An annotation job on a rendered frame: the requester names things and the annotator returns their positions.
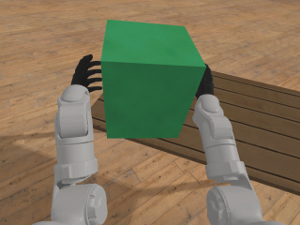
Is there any robot left upper arm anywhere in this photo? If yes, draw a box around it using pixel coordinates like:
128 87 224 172
32 183 108 225

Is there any left robot hand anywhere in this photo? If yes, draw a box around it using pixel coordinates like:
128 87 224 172
71 54 102 93

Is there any right robot forearm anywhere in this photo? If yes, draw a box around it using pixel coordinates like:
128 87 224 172
192 94 263 217

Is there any carton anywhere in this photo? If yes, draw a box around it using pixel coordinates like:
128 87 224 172
100 20 206 139

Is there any left robot forearm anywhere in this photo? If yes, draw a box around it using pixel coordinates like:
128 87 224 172
51 84 98 220

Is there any table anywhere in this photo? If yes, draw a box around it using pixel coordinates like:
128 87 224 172
91 70 300 196

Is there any robot right upper arm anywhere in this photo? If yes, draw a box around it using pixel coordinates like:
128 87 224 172
206 185 285 225

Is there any right robot hand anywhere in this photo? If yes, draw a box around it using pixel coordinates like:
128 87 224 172
195 64 214 100

